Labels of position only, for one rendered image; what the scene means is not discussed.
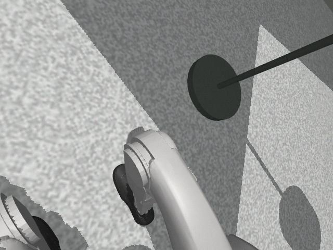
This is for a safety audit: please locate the floor lamp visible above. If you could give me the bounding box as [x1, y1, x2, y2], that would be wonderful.
[187, 34, 333, 121]

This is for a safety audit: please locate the right robot hand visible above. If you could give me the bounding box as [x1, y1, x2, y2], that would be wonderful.
[226, 234, 259, 250]

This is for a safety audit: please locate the right robot foot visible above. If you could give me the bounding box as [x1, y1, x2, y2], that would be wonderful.
[113, 164, 155, 226]

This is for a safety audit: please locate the left robot foot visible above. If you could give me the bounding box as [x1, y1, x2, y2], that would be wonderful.
[32, 216, 61, 250]

